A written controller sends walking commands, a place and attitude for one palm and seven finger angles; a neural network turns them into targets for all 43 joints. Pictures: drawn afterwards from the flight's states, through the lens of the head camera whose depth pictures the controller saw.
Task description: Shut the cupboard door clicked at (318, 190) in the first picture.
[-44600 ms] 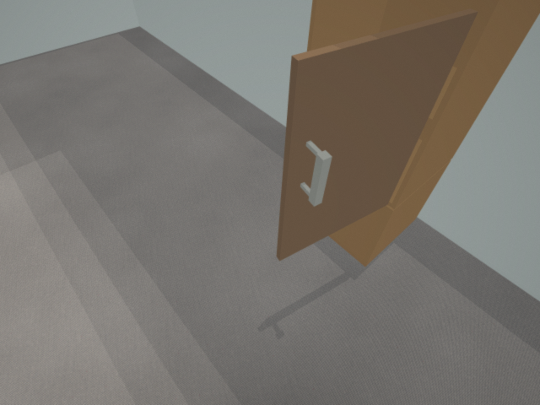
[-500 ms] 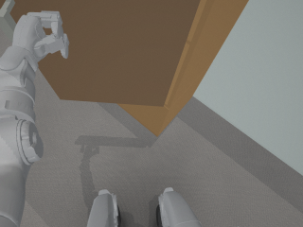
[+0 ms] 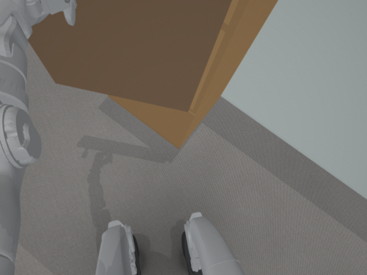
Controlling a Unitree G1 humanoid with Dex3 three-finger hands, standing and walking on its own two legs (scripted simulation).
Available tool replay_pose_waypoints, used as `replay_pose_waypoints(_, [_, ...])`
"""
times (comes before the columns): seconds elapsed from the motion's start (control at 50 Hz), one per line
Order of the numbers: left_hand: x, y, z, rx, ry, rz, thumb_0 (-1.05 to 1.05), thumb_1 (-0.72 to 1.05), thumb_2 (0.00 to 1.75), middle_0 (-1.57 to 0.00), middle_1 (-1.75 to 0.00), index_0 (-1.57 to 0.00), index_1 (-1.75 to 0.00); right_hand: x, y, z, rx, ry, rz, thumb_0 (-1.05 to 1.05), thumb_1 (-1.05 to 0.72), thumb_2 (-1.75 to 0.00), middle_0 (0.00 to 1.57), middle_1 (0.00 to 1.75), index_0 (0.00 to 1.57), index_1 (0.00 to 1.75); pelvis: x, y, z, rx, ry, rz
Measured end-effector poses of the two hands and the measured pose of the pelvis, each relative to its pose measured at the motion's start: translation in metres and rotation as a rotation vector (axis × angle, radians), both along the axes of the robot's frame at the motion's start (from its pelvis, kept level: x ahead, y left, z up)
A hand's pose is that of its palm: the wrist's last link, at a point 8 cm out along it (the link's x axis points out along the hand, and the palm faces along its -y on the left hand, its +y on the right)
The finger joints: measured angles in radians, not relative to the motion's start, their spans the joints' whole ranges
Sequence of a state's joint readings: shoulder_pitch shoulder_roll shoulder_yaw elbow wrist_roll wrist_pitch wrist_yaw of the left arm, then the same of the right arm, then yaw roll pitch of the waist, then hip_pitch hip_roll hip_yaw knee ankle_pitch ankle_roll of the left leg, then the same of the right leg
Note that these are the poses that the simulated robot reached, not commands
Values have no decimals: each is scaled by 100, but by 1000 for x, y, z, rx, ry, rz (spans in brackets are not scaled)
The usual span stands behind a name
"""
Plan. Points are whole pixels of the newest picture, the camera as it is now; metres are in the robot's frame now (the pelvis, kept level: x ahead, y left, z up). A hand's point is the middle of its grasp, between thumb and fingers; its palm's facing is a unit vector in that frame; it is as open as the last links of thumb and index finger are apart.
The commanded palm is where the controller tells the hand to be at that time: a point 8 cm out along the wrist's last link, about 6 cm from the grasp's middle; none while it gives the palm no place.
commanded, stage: push the door shut along its arc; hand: left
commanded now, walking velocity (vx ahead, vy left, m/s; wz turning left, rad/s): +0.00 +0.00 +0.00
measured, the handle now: out of the picture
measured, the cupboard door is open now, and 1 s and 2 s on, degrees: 27 19 19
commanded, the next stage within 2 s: pull the fist back off the door in 0.02 s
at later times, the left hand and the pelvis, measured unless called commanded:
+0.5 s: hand out of the picture +0.60 +0.08 +0.13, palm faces +0.10 -0.99 -0.04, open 3.1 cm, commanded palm +0.57 +0.13 +0.13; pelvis +0.02 -0.02 +0.02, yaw +1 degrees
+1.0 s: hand (85, 35) +0.52 +0.10 +0.13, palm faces +0.10 -0.99 -0.02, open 3.1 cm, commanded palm +0.49 +0.15 +0.13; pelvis +0.04 -0.03 +0.05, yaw +3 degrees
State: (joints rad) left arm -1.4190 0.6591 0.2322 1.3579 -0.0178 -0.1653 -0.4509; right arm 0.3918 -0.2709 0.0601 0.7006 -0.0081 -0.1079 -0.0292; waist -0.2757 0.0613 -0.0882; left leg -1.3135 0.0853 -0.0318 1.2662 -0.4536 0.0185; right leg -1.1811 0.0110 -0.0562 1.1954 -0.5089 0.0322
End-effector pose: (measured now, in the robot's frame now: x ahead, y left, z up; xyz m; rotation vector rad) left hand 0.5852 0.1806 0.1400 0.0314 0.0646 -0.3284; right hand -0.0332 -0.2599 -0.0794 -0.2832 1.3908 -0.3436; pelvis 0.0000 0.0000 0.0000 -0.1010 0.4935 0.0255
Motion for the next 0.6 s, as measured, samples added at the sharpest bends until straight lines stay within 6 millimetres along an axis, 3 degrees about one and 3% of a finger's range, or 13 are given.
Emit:
replay_pose_waypoints(0.14, [14, -15, 1, 18, -6, -26, 2, 100, 98, -130, -150, -130, -150, -12, 2, -2, 0, 31, -25, 0, -90, -90, 20, 30, 20, 30, 1, -2, -5, -2, 23, -5])
replay_pose_waypoints(0.24, [19, -18, -8, -129, 26, 244, 2, 92, 94, -130, -150, -130, -150, -15, 9, -3, 55, 52, 0, 0, -91, -90, 20, 30, 20, 30, 3, -5, -4, 2, 38, -10])
replay_pose_waypoints(0.36, [8, -21, -19, 15, -28, 503, 2, 90, 91, -129, -150, -130, -150, -12, 18, -4, 159, 66, 15, 0, -91, -90, 20, 30, 20, 30, 10, -12, 4, 17, 33, -13])
replay_pose_waypoints(0.42, [0, -30, -16, 71, -59, 480, 2, 90, 91, -129, -150, -130, -150, -9, 18, -2, 194, 72, -2, 0, -91, -90, 20, 30, 20, 30, 14, -16, 11, 26, 10, -12])
replay_pose_waypoints(0.5, [-8, -45, -8, 19, -15, 425, 2, 90, 90, -130, -150, -130, -150, 0, 10, 6, 199, 62, -15, 0, -91, -90, 20, 30, 20, 30, 21, -22, 24, 35, -24, -8])
replay_pose_waypoints(0.6, [-18, -42, 2, -21, 12, 460, 1, 90, 90, -130, -150, -130, -150, 18, -9, 18, 166, 4, -4, 0, -91, -90, 20, 30, 20, 30, 30, -29, 37, 49, -59, -11])
